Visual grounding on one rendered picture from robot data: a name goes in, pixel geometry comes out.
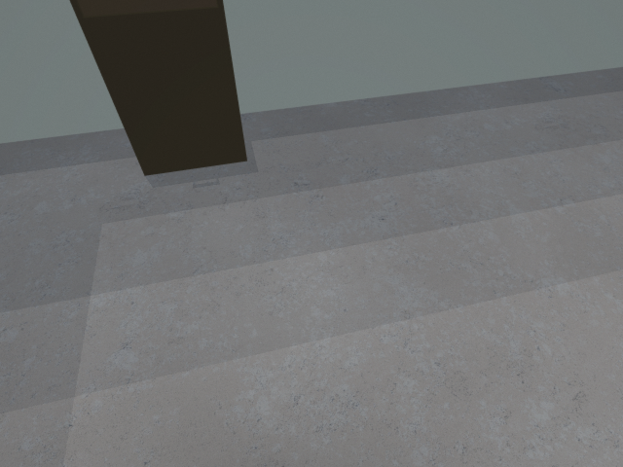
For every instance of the cabinet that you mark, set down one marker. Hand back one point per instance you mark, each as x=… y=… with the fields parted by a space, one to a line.
x=171 y=78

